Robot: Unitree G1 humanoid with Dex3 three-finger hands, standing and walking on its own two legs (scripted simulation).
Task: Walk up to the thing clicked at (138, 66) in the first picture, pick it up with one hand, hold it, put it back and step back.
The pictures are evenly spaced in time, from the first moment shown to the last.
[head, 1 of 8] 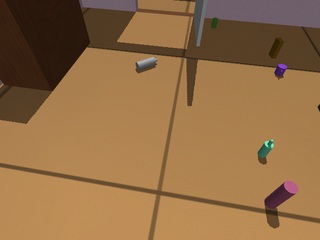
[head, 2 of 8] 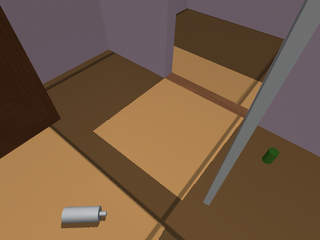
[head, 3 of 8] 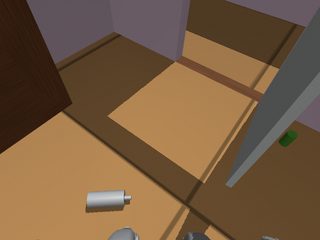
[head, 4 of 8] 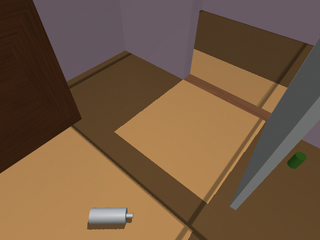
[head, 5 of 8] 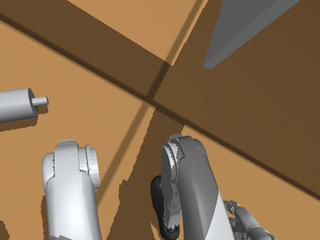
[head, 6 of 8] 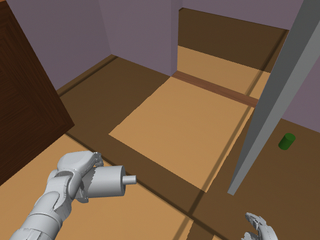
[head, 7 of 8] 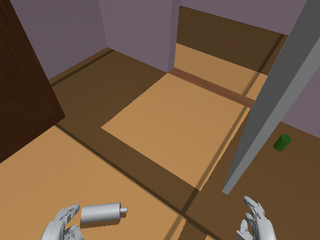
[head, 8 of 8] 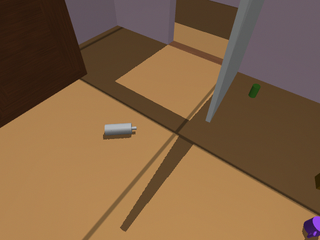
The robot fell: no
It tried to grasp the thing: yes
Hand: left
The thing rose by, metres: 0.67
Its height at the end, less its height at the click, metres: +0.00
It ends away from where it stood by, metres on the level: 0.01
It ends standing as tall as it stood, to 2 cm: yes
